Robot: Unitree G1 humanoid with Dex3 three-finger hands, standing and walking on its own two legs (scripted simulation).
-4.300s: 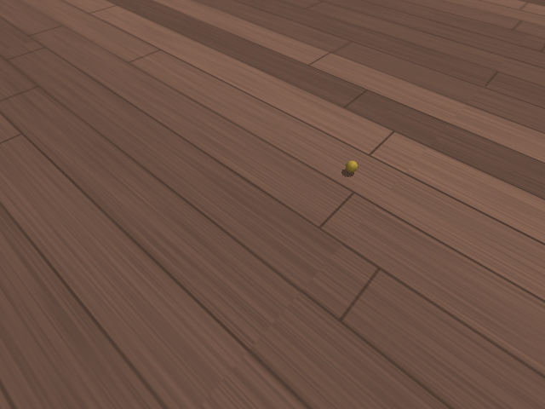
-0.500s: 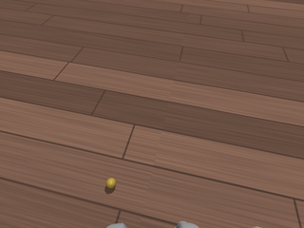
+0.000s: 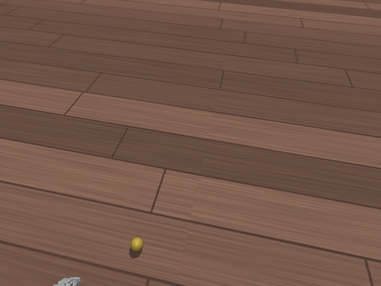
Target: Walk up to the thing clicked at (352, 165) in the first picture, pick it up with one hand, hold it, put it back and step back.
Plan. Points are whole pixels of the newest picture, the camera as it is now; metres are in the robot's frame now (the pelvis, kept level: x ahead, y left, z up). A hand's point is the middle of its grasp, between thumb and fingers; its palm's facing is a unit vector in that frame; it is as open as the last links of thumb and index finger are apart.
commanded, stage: walk up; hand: left
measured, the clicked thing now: (136, 244) +0.43 +0.26 -0.75
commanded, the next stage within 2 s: stand in 0.68 s
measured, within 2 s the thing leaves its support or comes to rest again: neither
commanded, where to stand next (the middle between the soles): +0.07 +0.01 m, yaw +2 degrees
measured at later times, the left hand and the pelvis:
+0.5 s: hand out of the picture +0.07 +0.25 -0.15, palm faces +0.00 -0.94 -0.33, open 7.4 cm; pelvis +0.01 +0.00 +0.00, yaw +0 degrees
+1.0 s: hand out of the picture +0.11 +0.25 -0.15, palm faces -0.02 -0.94 -0.34, open 7.4 cm; pelvis +0.02 +0.00 +0.00, yaw +1 degrees
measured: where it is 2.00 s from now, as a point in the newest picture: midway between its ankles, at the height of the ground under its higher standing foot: outside the picture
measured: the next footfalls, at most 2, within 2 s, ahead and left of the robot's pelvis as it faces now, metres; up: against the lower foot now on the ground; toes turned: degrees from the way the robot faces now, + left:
none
